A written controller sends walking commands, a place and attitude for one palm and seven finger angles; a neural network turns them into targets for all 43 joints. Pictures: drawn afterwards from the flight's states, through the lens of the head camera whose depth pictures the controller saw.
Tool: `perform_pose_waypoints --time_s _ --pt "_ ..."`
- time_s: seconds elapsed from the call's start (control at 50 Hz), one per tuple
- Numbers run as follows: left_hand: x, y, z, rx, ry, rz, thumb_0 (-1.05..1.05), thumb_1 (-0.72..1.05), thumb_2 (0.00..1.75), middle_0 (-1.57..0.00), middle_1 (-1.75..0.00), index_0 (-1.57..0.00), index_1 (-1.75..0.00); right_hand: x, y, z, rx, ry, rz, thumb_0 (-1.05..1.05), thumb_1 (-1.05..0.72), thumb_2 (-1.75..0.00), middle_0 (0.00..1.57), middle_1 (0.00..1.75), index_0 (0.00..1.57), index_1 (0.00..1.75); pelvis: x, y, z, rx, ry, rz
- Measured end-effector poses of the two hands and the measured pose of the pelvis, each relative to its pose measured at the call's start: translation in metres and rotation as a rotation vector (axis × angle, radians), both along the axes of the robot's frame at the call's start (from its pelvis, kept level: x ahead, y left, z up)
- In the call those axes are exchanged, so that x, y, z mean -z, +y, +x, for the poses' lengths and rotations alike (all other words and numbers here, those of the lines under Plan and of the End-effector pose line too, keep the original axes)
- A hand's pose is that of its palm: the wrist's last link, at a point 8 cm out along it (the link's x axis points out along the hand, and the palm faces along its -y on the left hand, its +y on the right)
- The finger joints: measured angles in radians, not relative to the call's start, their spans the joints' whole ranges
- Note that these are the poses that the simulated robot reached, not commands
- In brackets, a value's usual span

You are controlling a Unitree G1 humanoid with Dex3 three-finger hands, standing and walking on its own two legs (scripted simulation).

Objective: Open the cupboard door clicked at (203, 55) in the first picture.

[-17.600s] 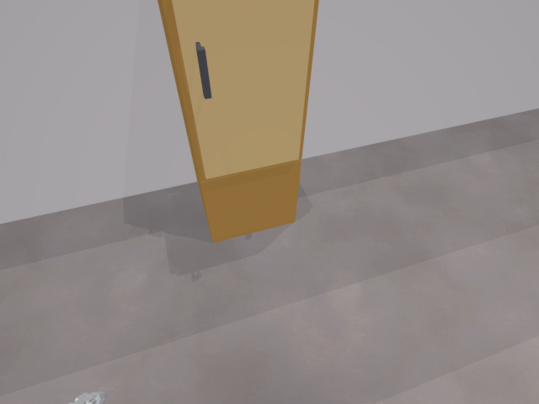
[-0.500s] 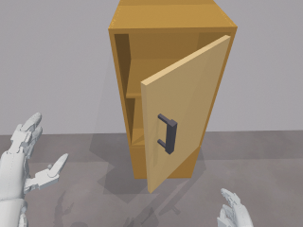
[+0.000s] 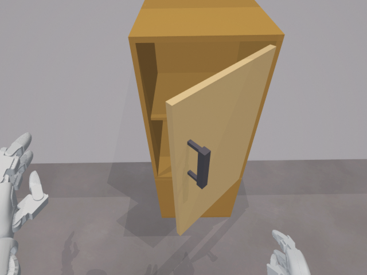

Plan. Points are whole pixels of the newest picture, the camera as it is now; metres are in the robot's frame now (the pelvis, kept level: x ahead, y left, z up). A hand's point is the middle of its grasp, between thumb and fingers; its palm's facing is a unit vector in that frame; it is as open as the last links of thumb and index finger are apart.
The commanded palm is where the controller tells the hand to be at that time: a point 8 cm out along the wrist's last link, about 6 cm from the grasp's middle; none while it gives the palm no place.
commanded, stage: step back with the hand held close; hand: left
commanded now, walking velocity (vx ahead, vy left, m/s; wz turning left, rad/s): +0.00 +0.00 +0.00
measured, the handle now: (197, 164) +0.36 +0.02 +0.06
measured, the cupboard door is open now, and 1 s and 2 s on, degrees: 43 43 43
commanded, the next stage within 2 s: stop stepping back and stand still in 1.20 s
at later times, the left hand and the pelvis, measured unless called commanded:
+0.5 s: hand (39, 211) +0.17 +0.26 +0.14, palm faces +0.34 -0.80 -0.50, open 7.4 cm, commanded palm +0.11 +0.30 +0.17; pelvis -0.04 +0.01 +0.00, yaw -1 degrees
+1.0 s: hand out of the picture +0.06 +0.28 +0.15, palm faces +0.48 -0.76 -0.45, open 7.4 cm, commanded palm -0.01 +0.32 +0.17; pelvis -0.13 +0.02 -0.02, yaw +3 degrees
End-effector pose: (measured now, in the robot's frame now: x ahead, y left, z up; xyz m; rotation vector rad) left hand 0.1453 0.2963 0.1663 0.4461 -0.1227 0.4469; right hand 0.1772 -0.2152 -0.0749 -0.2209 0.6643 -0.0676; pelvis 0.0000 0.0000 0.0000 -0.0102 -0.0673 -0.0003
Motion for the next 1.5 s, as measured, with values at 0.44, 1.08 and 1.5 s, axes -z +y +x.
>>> perform_pose_waypoints --time_s 0.44,1.08,1.5 --pt "0.002 -0.002 -0.008 0.084 0.076 0.093 0.02 0.89 0.90 -0.21 -0.30 -0.21 -0.30 0.001 -0.029 -0.032 0.113 0.081 -0.042 0.01 -0.90 -0.90 0.21 0.30 0.20 0.30 0.002 0.002 -0.025 0.007 0.072 -0.009" --pt "-0.002 0.028 -0.143 0.046 -0.142 0.124 0.01 0.89 0.90 -0.22 -0.30 -0.21 -0.30 0.012 0.011 -0.151 0.023 0.087 -0.079 0.01 -0.90 -0.90 0.21 0.30 0.20 0.30 0.019 0.024 -0.140 -0.058 0.072 -0.040" --pt "-0.013 0.002 -0.241 0.184 -0.091 0.181 0.02 0.89 0.90 -0.21 -0.30 -0.21 -0.30 0.004 0.009 -0.268 0.017 0.006 -0.030 0.01 -0.90 -0.90 0.21 0.30 0.20 0.30 0.019 0.008 -0.268 0.022 0.123 -0.022"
